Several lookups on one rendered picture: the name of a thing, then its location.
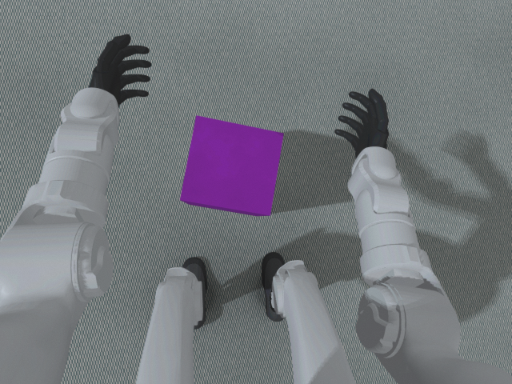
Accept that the carton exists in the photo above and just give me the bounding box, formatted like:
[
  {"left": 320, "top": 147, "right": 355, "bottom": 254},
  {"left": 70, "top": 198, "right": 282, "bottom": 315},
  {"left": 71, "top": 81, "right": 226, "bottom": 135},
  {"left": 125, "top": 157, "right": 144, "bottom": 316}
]
[{"left": 180, "top": 115, "right": 284, "bottom": 216}]

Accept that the left robot forearm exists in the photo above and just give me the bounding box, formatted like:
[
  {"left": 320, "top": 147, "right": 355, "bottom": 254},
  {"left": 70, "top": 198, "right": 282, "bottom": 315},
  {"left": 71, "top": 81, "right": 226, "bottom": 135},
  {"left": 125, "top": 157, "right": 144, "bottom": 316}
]
[{"left": 0, "top": 87, "right": 120, "bottom": 243}]

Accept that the left robot hand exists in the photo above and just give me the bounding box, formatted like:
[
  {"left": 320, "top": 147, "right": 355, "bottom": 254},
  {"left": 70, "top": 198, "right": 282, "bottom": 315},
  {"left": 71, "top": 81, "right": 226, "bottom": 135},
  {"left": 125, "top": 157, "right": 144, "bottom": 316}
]
[{"left": 88, "top": 34, "right": 151, "bottom": 108}]

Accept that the robot right shin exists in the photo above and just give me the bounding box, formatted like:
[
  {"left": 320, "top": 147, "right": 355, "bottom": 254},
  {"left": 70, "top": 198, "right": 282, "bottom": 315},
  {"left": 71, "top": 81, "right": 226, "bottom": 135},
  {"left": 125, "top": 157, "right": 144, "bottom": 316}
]
[{"left": 270, "top": 260, "right": 318, "bottom": 308}]

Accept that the left robot upper arm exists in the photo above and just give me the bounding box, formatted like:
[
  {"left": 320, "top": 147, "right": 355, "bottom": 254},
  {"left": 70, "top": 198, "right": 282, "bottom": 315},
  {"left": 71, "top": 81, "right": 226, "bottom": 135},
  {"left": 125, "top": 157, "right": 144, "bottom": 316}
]
[{"left": 0, "top": 222, "right": 114, "bottom": 384}]

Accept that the right robot forearm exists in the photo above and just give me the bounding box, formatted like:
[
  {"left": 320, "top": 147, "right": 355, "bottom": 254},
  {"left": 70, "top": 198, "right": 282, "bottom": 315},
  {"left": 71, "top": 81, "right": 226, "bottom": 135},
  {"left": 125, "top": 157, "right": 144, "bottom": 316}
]
[{"left": 348, "top": 146, "right": 461, "bottom": 343}]

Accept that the right robot upper arm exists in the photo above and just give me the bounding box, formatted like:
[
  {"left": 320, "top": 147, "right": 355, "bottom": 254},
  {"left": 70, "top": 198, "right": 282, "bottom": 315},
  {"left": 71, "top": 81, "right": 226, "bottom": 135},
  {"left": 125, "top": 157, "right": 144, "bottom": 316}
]
[{"left": 355, "top": 282, "right": 512, "bottom": 384}]

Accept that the left robot foot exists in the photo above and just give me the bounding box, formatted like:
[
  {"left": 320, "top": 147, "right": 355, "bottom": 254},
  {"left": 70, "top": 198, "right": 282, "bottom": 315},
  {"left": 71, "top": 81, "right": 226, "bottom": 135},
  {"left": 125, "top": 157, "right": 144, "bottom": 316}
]
[{"left": 182, "top": 257, "right": 207, "bottom": 330}]

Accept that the right robot hand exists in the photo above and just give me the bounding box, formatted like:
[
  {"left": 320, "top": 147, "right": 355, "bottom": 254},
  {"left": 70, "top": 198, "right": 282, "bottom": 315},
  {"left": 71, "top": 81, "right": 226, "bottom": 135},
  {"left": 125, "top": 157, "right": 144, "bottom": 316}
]
[{"left": 334, "top": 89, "right": 389, "bottom": 158}]

